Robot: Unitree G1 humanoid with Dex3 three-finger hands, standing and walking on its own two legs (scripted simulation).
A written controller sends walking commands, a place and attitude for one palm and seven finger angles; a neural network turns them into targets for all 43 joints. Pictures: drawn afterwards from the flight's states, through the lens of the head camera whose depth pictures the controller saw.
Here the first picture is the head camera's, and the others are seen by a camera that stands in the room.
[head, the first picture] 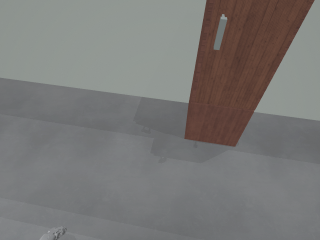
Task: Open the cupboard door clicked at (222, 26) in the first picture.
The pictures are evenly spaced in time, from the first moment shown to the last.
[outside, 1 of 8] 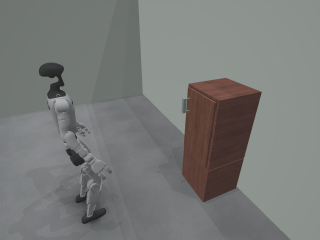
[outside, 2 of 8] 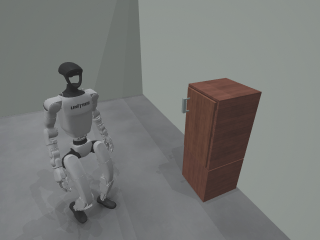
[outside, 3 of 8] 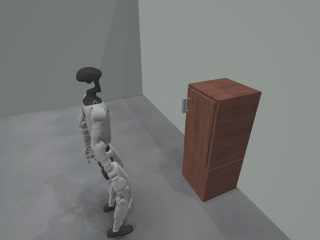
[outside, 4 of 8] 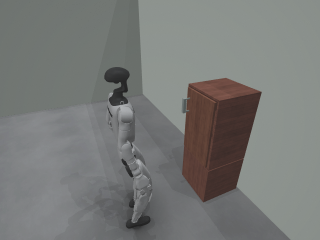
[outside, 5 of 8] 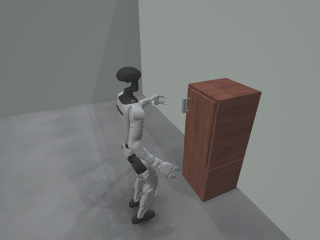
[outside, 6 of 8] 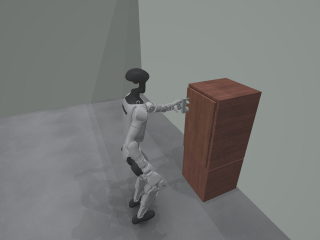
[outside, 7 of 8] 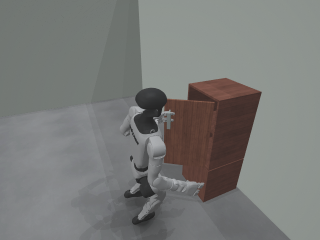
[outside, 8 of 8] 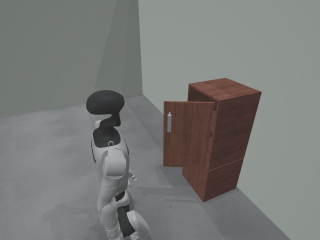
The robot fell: no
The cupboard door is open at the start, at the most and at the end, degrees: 0 63 63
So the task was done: yes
